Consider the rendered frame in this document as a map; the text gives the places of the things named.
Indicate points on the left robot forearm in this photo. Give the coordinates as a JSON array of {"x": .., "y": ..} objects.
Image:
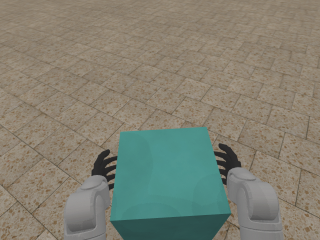
[{"x": 84, "y": 211}]

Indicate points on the carton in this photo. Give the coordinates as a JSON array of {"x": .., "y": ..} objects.
[{"x": 168, "y": 186}]

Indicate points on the right robot forearm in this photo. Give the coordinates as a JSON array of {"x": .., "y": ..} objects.
[{"x": 258, "y": 208}]

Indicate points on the right robot hand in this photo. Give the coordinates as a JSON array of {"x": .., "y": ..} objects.
[{"x": 230, "y": 158}]

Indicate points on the left robot hand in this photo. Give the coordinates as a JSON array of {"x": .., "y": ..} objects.
[{"x": 100, "y": 164}]

